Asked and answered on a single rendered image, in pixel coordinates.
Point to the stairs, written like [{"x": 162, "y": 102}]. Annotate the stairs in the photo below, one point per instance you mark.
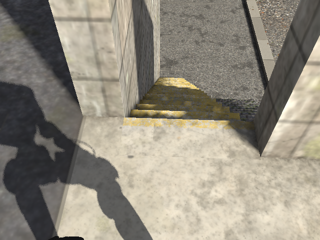
[{"x": 176, "y": 98}]

